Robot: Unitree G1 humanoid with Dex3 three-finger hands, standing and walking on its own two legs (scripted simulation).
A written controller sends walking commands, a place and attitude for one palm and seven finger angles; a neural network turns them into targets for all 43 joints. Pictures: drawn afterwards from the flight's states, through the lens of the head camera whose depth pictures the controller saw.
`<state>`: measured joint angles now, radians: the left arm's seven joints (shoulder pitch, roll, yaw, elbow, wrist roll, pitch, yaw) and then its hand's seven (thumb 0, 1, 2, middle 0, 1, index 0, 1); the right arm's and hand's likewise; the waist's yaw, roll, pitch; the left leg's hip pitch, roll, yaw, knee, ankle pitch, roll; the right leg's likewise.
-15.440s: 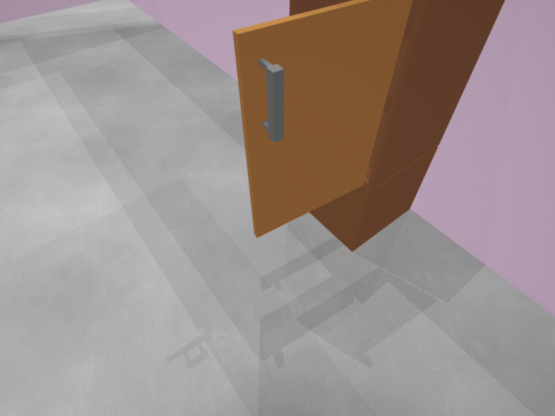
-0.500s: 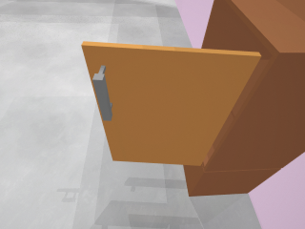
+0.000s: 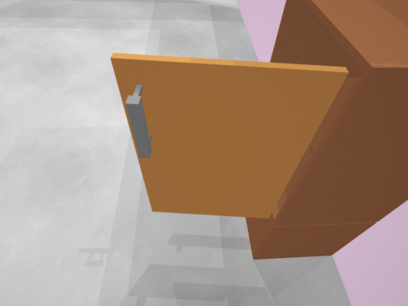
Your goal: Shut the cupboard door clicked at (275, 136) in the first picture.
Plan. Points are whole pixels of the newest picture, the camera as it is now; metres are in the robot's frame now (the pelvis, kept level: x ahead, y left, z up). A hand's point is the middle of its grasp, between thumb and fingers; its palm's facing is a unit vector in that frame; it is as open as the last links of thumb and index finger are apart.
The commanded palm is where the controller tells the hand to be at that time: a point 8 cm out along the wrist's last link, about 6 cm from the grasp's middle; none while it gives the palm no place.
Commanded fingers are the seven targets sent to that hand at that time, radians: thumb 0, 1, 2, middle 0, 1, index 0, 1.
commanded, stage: look again from close up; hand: left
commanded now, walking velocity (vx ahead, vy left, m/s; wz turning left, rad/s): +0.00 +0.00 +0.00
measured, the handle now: (142, 123) +0.43 +0.17 +0.11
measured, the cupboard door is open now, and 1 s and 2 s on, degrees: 84 84 84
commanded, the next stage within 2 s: raise the hand and make a fist in 0.10 s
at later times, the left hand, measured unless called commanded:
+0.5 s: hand (122, 262) +0.19 +0.16 +0.02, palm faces +0.07 -1.00 -0.04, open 6.7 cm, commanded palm +0.11 +0.22 -0.04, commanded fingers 0.00 0.90 0.90 -0.47 -0.60 -0.47 -0.60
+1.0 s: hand (114, 264) +0.18 +0.17 +0.02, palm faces +0.00 -1.00 -0.02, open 4.3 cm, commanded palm +0.14 +0.23 +0.03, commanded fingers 0.00 0.90 0.90 -0.93 -1.10 -0.93 -1.10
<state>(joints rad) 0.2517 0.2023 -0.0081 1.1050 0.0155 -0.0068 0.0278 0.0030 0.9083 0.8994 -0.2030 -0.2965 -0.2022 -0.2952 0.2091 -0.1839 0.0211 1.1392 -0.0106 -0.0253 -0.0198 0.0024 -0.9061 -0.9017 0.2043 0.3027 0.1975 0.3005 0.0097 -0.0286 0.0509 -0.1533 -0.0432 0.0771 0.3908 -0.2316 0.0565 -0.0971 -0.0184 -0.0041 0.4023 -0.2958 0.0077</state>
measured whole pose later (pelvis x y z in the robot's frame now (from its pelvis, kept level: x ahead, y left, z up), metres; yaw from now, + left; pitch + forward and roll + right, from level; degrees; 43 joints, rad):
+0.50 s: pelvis -0.04 -0.03 -0.04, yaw +2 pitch +5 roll +2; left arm 0.31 0.20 0.16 0.20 -0.26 -0.48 -0.22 0.00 0.91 0.90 -0.31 -0.42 -0.31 -0.42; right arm 0.23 -0.23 -0.01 0.68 0.02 -0.28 0.00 0.01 -0.90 -0.90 0.21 0.30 0.20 0.30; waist -0.04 -0.01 -0.12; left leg -0.54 -0.04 0.04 0.82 -0.37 0.01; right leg -0.56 0.01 -0.05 0.87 -0.41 -0.07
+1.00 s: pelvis -0.02 -0.03 -0.05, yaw +2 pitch +9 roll +0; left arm 0.43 0.26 0.20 -0.10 -0.33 -0.19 -0.33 0.02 0.90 0.90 -0.76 -0.91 -0.76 -0.90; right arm 0.26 -0.19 0.04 0.54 0.05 -0.23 -0.07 0.01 -0.90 -0.90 0.21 0.30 0.20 0.30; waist 0.01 0.03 -0.09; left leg -0.62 -0.02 0.01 0.90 -0.43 0.02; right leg -0.60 0.04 -0.07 0.88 -0.44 -0.06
